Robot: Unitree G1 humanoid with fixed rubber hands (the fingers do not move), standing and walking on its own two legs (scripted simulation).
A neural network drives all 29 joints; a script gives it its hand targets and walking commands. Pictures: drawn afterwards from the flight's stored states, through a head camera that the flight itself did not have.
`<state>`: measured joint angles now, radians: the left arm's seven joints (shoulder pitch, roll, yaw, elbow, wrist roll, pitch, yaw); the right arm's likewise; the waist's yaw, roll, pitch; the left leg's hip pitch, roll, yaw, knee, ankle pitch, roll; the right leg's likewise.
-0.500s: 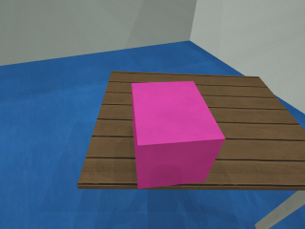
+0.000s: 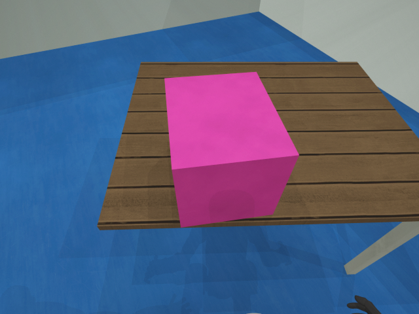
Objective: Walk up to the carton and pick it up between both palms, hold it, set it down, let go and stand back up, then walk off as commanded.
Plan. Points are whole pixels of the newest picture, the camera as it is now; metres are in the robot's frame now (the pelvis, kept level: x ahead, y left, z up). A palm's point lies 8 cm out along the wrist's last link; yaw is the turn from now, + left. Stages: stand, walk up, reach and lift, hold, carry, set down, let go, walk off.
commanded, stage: walk off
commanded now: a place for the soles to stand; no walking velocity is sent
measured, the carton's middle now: (219, 147) +0.52 -0.01 -0.01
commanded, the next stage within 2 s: none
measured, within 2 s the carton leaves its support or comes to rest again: neither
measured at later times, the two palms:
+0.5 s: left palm out of the picture +0.03 +0.23 -0.06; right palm out of the picture -0.07 -0.39 -0.10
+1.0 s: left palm out of the picture -0.25 +0.28 -0.11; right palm out of the picture -0.13 -0.36 -0.07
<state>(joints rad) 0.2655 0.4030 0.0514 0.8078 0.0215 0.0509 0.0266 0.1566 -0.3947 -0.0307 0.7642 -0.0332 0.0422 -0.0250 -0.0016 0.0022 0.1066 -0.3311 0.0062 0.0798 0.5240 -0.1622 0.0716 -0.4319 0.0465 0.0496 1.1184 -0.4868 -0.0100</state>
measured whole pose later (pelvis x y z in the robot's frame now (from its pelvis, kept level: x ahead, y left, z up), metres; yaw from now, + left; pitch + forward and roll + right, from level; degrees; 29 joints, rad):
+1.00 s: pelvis -0.30 -0.05 -0.02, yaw -5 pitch -4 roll -1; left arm 0.35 0.44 0.09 0.74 0.00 0.08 0.00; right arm 0.11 -0.42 -0.02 0.58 -0.04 0.07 -0.03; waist 0.05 0.00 0.16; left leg -0.45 0.06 -0.02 0.67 -0.15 -0.02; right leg -0.23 0.03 0.08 0.76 -0.50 0.01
